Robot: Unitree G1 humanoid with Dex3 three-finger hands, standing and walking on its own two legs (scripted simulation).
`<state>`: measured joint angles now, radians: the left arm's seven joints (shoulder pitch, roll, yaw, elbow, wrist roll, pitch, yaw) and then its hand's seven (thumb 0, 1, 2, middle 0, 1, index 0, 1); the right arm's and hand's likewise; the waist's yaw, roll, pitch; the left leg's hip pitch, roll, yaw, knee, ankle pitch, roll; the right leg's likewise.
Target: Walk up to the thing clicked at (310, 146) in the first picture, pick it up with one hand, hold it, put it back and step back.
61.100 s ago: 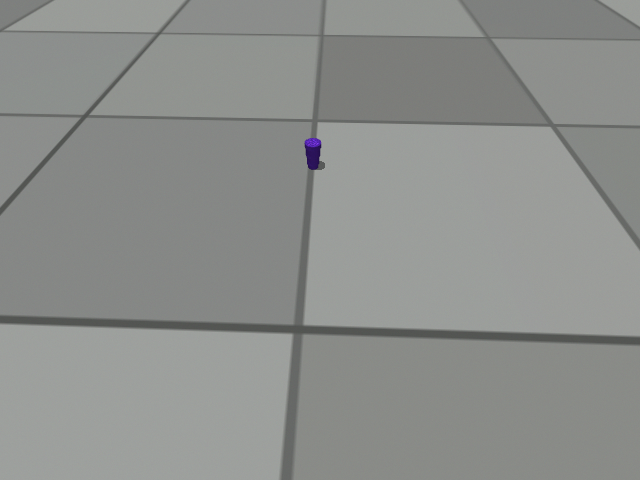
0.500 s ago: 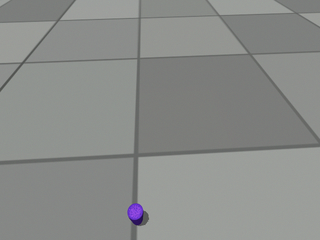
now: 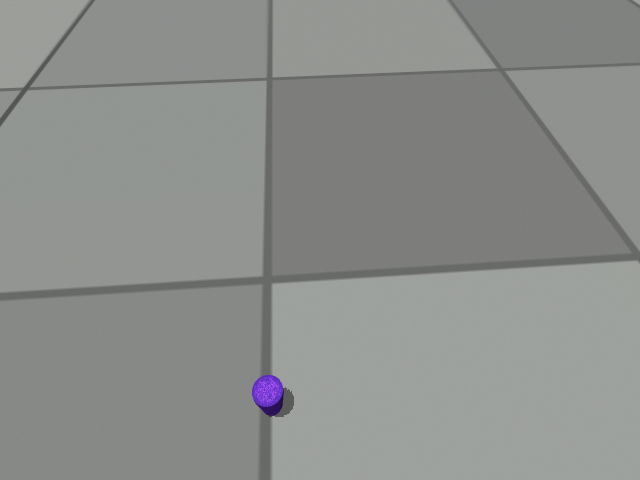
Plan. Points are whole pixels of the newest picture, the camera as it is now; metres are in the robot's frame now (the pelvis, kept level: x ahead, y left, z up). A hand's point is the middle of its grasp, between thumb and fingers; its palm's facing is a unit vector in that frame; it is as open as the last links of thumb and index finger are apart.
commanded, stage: step back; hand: left
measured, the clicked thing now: (270, 398) +0.43 +0.15 -0.70
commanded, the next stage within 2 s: none
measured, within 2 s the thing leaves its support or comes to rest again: neither
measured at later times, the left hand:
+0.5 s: hand out of the picture +0.05 +0.32 -0.18, palm faces -0.10 -0.93 -0.34, open 7.4 cm
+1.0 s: hand out of the picture -0.07 +0.30 -0.15, palm faces -0.06 -0.92 -0.39, open 7.4 cm
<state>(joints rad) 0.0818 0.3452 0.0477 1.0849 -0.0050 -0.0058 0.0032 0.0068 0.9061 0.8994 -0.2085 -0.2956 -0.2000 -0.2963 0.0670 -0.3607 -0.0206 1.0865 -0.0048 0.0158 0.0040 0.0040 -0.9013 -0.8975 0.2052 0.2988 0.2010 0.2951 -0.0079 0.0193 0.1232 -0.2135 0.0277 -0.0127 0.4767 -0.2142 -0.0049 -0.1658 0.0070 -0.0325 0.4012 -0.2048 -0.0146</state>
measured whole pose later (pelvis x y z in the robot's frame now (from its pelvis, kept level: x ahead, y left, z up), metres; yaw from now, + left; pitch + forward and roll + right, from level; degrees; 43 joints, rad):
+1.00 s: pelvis -0.21 +0.05 -0.01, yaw -3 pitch -1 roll +1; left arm 0.14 0.34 0.06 0.77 0.04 0.04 0.01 0.01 0.90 0.90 -0.21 -0.30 -0.20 -0.30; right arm 0.15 -0.42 -0.04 0.88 0.00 0.04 -0.03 0.00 -0.90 -0.90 0.20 0.30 0.20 0.29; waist 0.01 0.00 0.18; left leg -0.34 -0.08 -0.11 0.95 -0.53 -0.03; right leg -0.33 0.03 0.02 0.56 -0.21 -0.04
